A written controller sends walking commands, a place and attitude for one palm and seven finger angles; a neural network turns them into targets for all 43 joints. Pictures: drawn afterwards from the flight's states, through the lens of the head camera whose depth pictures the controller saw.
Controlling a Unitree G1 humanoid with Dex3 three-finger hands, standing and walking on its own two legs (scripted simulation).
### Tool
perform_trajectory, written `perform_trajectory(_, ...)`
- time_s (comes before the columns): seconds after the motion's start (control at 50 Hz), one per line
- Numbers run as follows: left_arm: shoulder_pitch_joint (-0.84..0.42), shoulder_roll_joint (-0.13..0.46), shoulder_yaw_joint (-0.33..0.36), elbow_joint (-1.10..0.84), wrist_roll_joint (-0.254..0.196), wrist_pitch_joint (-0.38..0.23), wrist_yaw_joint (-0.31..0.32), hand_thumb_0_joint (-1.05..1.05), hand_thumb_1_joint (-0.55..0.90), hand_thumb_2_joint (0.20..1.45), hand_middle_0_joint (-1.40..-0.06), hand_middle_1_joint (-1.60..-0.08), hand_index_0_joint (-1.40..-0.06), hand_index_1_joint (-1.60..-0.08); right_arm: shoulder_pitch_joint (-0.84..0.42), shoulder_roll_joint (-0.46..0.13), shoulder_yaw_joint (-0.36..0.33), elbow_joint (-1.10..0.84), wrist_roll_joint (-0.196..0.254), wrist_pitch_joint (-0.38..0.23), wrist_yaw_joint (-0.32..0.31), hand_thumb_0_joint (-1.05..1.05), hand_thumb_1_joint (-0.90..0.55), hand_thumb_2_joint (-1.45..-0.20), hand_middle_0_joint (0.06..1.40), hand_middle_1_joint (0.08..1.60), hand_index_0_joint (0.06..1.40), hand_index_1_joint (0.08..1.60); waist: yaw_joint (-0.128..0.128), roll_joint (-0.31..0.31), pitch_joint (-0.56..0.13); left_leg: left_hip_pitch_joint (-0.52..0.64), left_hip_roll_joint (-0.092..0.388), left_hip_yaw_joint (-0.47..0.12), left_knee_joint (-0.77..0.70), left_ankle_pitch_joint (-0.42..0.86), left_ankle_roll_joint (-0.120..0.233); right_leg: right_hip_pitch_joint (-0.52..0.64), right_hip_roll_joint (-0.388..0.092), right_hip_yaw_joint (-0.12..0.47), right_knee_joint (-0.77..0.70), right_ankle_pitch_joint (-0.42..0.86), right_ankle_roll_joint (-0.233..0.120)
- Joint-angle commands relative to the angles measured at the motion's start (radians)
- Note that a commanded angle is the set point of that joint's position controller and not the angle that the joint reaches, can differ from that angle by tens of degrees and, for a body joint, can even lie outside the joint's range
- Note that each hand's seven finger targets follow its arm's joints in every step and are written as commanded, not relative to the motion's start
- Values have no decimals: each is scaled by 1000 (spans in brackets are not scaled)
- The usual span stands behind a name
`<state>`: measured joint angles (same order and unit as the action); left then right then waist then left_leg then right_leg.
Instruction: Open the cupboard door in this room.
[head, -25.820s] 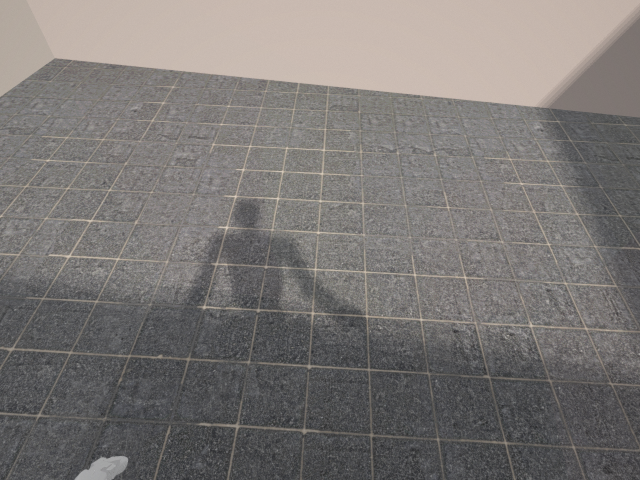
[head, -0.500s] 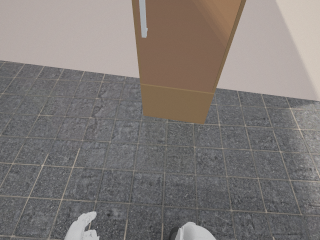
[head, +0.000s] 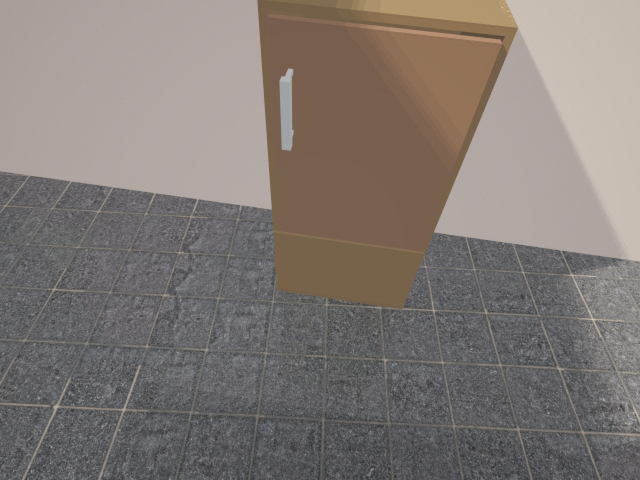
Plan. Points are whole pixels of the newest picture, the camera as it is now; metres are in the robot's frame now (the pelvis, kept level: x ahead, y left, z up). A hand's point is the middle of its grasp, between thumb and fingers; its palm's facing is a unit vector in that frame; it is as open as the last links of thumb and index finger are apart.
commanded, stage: take the last steps up to it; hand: left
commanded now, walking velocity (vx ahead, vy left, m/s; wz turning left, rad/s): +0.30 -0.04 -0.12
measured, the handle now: (288, 110) +0.79 +0.16 +0.02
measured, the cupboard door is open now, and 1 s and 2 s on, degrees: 0 0 0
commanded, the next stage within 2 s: come to a stop and stand still in 0.58 s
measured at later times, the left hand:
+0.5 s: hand (257, 451) +0.18 +0.11 -0.16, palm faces +0.02 -0.97 -0.24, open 7.2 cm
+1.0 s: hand (252, 423) +0.23 +0.13 -0.18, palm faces +0.03 -0.98 -0.20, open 7.4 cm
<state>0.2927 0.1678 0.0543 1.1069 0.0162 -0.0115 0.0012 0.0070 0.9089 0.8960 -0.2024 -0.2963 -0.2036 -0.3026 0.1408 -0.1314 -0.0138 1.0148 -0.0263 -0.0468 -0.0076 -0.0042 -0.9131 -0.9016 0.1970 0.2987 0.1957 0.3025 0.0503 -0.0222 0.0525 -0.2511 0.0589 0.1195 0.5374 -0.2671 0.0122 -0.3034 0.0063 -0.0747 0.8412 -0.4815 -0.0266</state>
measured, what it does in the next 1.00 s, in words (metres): walks ahead: right foot, then left foot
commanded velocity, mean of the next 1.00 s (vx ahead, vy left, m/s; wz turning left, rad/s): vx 0.07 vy -0.02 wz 0.00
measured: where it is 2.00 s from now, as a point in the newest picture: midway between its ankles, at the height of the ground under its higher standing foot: outside the picture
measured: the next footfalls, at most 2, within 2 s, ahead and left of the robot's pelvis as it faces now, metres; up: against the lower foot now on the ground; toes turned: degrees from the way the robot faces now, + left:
right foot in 0.32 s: +0.17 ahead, -0.18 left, +0.00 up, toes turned -11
left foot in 0.74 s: +0.31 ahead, +0.06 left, +0.00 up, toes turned +7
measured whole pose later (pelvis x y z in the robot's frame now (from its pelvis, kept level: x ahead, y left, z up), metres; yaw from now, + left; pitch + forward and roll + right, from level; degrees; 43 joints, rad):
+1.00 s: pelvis +0.21 -0.06 +0.00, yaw -2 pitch -1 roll +0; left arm 0.22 0.18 0.05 1.09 0.01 0.03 0.03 0.01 0.91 0.90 -0.20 -0.30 -0.20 -0.30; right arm 0.06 -0.12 -0.04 1.03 -0.01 -0.01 -0.04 -0.02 -0.93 -0.90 0.20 0.30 0.20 0.30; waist 0.03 -0.03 0.12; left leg -0.29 0.06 0.16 0.48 -0.17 0.03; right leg -0.37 -0.06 -0.03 0.92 -0.51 0.04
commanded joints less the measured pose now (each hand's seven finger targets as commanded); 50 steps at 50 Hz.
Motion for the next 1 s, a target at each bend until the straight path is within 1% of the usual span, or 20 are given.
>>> perform_trajectory(0.0,-37,60,17,-78,10,-26,-16,0,900,900,-200,-300,-200,-300,192,-153,-50,13,-5,-11,-17,0,-900,-900,200,300,200,300,-73,137,8,177,295,-291,-335,71,131,-303,-93,59,260,65,18)
perform_trajectory(0.08,-43,37,17,-87,10,-11,-25,0,900,900,-200,-300,-200,-300,223,-146,-51,18,-2,-26,-20,0,-900,-900,200,300,200,300,-61,149,-8,182,257,-169,-341,204,123,-305,-117,40,218,170,39)
perform_trajectory(0.2,-135,32,4,-118,6,-15,-36,0,900,900,-200,-300,-200,-300,237,-183,-68,47,-8,-12,-13,0,-900,-900,200,300,200,300,-76,203,15,128,239,-99,-287,198,111,-125,-95,-55,-161,152,45)
perform_trajectory(0.22,-114,35,6,-110,7,-18,-37,0,900,900,-200,-300,-200,-300,233,-186,-71,52,-7,-7,-12,0,-900,-900,200,300,200,300,-64,199,9,101,227,-88,-254,162,95,-58,-79,-72,-219,188,42)
perform_trajectory(0.26,26,81,17,-55,7,-28,-31,0,900,900,-200,-300,-200,-300,211,-171,-68,59,-1,0,-7,0,-900,-900,200,300,200,300,6,117,-44,3,159,-37,-92,68,34,189,-54,-83,-367,283,28)
perform_trajectory(0.28,142,154,34,-20,11,-39,-21,0,900,900,-200,-300,-200,-300,212,-128,-57,53,8,-4,-1,0,-900,-900,200,300,200,300,61,-37,-92,-159,102,26,102,-34,-3,389,-176,60,-426,211,-11)
perform_trajectory(0.3,248,270,56,11,9,-46,-8,0,900,900,-200,-300,-200,-300,188,-61,-39,14,14,-4,4,0,-900,-900,200,300,200,300,93,-328,-118,-374,-8,64,391,-348,-35,496,-423,406,-548,226,-102)
perform_trajectory(0.32,254,278,53,8,-6,-45,2,0,900,900,-200,-300,-200,-300,137,-113,-45,-11,14,9,2,0,-900,-900,200,300,200,300,102,-279,-114,-398,22,-56,534,-371,-23,411,-477,499,-619,198,-154)
perform_trajectory(0.34,188,248,48,-2,-2,-46,6,0,900,900,-200,-300,-200,-300,103,-106,-52,-6,12,8,1,0,-900,-900,200,300,200,300,78,-233,-54,-429,41,-98,638,-286,-17,339,-462,490,-628,165,-165)
perform_trajectory(0.38,49,157,27,-45,-2,-45,15,0,900,900,-200,-300,-200,-300,131,-96,-55,26,5,11,9,0,-900,-900,200,300,200,300,6,-72,14,-390,98,-110,624,-129,-23,208,-398,300,-628,165,-139)
perform_trajectory(0.42,16,106,9,-51,2,-56,17,0,900,900,-200,-300,-200,-300,178,-60,-49,50,1,23,13,0,-900,-900,200,300,200,300,-36,-83,14,-294,89,-78,532,-66,-40,128,-337,149,-628,358,-107)
perform_trajectory(0.48,21,101,3,-43,3,-68,18,0,900,900,-200,-300,-200,-300,195,-39,-47,52,5,33,20,0,-900,-900,200,300,200,300,-56,-98,10,-250,71,-55,423,-11,-48,112,-307,75,-639,472,-115)
perform_trajectory(0.62,62,130,9,-10,7,-65,18,0,900,900,-200,-300,-200,-300,50,-60,-40,-10,8,17,29,0,-900,-900,200,300,200,300,-27,-107,39,-188,41,-28,148,11,-34,170,-318,66,-606,502,-120)
perform_trajectory(0.66,59,134,12,-2,8,-56,20,0,900,900,-200,-300,-200,-300,60,-67,-39,-9,8,13,26,0,-900,-900,200,300,200,300,-42,-83,45,-99,33,-20,75,41,-27,143,-313,53,-566,486,-105)
perform_trajectory(0.7,47,92,-2,3,1,-40,28,0,900,900,-200,-300,-200,-300,154,-91,-31,34,5,-2,11,0,-900,-900,200,300,200,300,-79,15,-18,120,29,-41,-107,281,-28,106,-213,-13,-383,545,-37)
perform_trajectory(0.72,101,57,-15,6,-4,-35,31,0,900,900,-200,-300,-200,-300,202,-153,-38,46,0,-10,-1,0,-900,-900,200,300,200,300,-77,150,-103,282,155,-153,-88,616,21,20,-142,-52,-263,405,12)
perform_trajectory(0.74,138,26,-26,12,-10,-29,35,0,900,900,-200,-300,-200,-300,216,-196,-42,52,8,-2,-11,0,-900,-900,200,300,200,300,-68,220,-144,306,276,-248,-94,842,98,9,-95,-56,-215,96,42)
perform_trajectory(0.76,147,28,-33,25,-14,-14,40,0,900,900,-200,-300,-200,-300,169,-206,-39,50,17,4,-26,0,-900,-900,200,300,200,300,-55,302,-153,269,316,-283,-145,931,142,10,-92,-20,-125,-97,65)
perform_trajectory(0.86,71,71,-17,8,-7,18,36,0,900,900,-200,-300,-200,-300,75,-191,-52,38,18,28,-47,0,-900,-900,200,300,200,300,-60,152,-113,236,288,-213,-153,922,169,-61,-101,53,9,-47,60)
perform_trajectory(0.98,27,63,14,-74,3,50,27,0,900,900,-200,-300,-200,-300,22,-197,-82,-9,4,48,-36,0,-900,-900,200,300,200,300,-48,147,-121,87,283,-173,-192,568,168,-88,-77,62,130,-9,62)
